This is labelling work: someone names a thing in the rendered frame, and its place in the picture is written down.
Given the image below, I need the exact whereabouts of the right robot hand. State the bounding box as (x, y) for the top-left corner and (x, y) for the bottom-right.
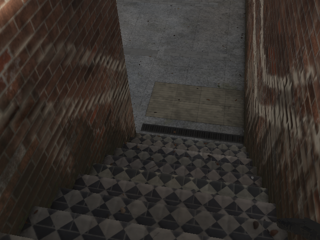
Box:
(276, 217), (320, 240)

